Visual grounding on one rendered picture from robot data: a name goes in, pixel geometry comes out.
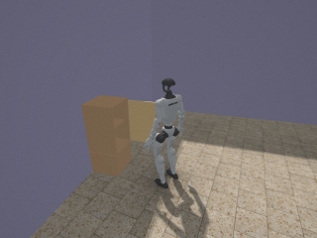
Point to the right robot upper arm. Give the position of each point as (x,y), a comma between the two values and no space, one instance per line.
(180,112)

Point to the robot left forearm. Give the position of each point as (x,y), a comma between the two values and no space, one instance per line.
(154,130)

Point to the robot right forearm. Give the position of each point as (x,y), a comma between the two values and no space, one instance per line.
(181,120)

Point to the robot left hand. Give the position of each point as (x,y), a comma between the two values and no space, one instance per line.
(148,144)

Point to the robot left foot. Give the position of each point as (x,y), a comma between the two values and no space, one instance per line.
(164,184)

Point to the left robot upper arm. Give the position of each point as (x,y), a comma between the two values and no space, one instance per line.
(159,104)

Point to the robot head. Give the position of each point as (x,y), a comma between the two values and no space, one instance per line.
(168,82)

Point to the robot right hand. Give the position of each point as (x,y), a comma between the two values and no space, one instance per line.
(181,131)

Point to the cupboard door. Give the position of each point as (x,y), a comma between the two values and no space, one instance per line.
(142,115)

